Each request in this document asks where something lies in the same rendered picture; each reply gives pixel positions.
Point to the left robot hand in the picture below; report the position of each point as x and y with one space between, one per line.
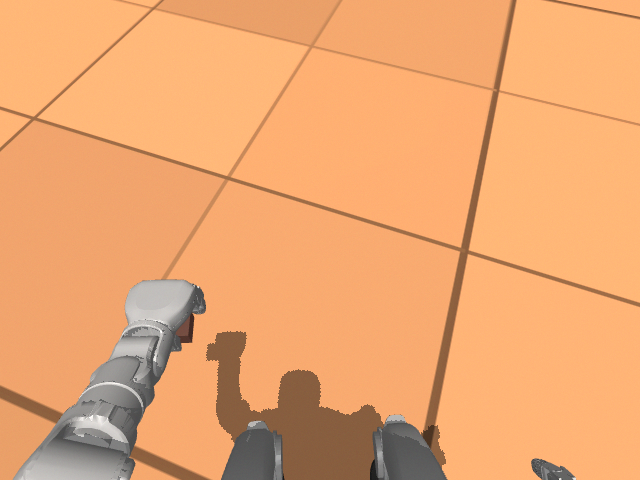
169 302

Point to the right robot hand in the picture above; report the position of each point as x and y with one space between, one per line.
548 471

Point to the left robot arm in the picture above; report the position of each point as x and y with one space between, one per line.
94 438

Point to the small box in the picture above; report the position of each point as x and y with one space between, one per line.
185 332

